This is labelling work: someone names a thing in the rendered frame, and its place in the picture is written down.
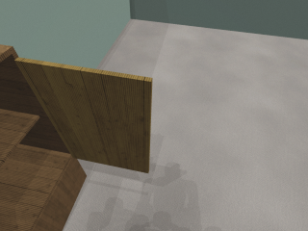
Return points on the cupboard door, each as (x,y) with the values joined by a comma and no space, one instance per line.
(102,116)

